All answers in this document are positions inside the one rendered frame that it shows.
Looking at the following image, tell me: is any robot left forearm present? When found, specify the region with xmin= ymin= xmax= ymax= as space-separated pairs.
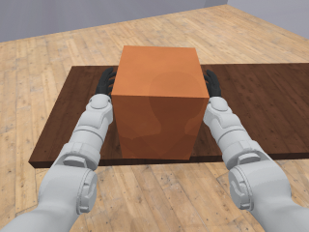
xmin=38 ymin=94 xmax=113 ymax=204

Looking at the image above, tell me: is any right robot upper arm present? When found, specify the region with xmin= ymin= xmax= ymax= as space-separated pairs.
xmin=228 ymin=159 xmax=309 ymax=232

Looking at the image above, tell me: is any left robot hand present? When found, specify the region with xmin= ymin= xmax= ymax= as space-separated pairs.
xmin=95 ymin=67 xmax=117 ymax=99

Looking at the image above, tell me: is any carton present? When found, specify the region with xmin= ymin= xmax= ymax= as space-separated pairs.
xmin=111 ymin=45 xmax=210 ymax=160

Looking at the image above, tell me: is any left robot upper arm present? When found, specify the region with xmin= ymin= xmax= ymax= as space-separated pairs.
xmin=0 ymin=164 xmax=98 ymax=232

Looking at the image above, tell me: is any right robot hand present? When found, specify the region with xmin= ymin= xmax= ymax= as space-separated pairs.
xmin=203 ymin=70 xmax=222 ymax=98

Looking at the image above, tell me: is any table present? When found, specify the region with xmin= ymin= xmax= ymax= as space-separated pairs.
xmin=28 ymin=63 xmax=309 ymax=169

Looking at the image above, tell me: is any robot right forearm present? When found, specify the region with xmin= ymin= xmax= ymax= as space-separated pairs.
xmin=203 ymin=97 xmax=292 ymax=198

